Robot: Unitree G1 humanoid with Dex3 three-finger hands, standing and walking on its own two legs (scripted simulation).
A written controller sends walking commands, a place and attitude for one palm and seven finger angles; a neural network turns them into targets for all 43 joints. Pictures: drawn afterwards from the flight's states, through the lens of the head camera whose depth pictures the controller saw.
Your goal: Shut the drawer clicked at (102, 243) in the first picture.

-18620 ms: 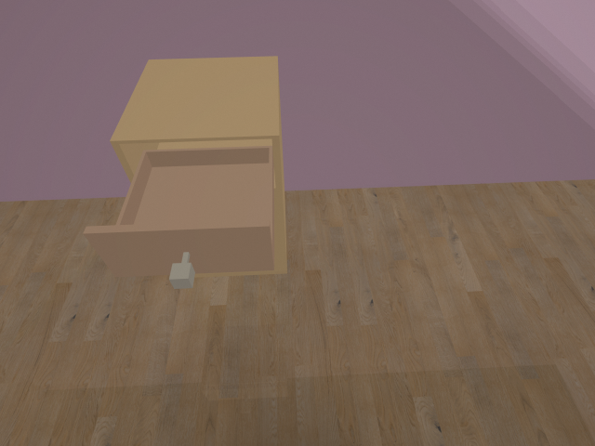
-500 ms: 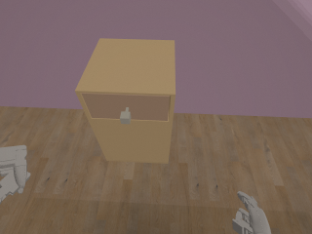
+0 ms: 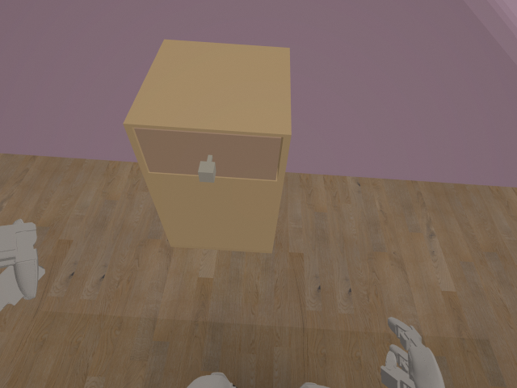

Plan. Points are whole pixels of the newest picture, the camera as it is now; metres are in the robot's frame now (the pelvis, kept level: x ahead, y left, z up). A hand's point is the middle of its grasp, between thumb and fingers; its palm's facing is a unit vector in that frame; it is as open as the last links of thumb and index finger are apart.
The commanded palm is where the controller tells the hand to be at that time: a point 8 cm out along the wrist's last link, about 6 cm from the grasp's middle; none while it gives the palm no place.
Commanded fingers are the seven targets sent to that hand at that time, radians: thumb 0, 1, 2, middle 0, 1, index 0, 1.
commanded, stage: step back with the hand held close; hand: left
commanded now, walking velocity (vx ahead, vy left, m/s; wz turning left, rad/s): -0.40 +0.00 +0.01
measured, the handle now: (208, 166) +0.67 +0.17 -0.18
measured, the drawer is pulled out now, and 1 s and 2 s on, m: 0.00 0.00 0.00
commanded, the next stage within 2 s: stop stepping back and stand still in 0.74 s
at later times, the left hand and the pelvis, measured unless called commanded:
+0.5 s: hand (73, 330) +0.15 +0.18 +0.19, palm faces +0.19 -0.81 -0.55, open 3.2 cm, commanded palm +0.08 +0.24 +0.19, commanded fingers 0.00 0.90 0.90 -1.40 -1.60 -1.40 -1.60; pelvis -0.06 -0.04 +0.01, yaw -1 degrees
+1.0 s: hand out of the picture +0.00 +0.17 +0.18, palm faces +0.31 -0.81 -0.49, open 3.2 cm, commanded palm -0.05 +0.21 +0.19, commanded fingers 0.00 0.90 0.90 -1.40 -1.60 -1.40 -1.60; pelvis -0.19 -0.07 +0.01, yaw -1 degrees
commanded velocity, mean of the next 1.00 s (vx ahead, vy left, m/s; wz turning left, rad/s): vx -0.26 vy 0.03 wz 0.01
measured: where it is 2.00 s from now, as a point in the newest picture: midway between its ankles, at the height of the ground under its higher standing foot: outside the picture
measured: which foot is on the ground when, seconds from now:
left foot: down 0.00-0.46, up 0.48-0.60, down 0.62-0.90, up 0.92-1.00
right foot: down 0.00-0.16, up 0.18-0.32, down 0.34-1.00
